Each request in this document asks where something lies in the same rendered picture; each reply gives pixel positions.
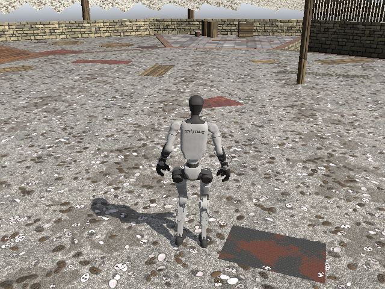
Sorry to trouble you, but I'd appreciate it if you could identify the robot left thigh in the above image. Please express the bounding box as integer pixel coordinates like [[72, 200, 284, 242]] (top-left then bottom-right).
[[172, 167, 188, 207]]

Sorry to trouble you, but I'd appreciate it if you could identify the left robot upper arm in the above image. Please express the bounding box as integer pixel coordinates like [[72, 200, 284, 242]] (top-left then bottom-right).
[[164, 120, 182, 153]]

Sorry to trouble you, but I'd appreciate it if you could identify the robot left forearm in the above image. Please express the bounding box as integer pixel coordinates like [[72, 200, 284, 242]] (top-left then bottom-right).
[[158, 144, 170, 166]]

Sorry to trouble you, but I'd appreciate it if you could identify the right robot upper arm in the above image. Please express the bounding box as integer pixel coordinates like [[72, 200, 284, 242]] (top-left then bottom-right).
[[208, 122, 223, 156]]

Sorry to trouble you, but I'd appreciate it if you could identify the robot left hand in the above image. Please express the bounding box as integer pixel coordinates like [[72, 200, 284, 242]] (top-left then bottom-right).
[[156, 163, 170, 176]]

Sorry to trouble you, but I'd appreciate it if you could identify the robot right hand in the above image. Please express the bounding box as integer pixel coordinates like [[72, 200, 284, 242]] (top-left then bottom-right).
[[217, 169, 230, 182]]

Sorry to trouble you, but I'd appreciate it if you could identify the robot right shin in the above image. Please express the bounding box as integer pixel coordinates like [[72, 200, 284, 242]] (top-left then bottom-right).
[[200, 200, 209, 239]]

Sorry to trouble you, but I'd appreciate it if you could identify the robot right forearm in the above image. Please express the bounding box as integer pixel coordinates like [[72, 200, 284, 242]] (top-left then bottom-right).
[[217, 147, 229, 170]]

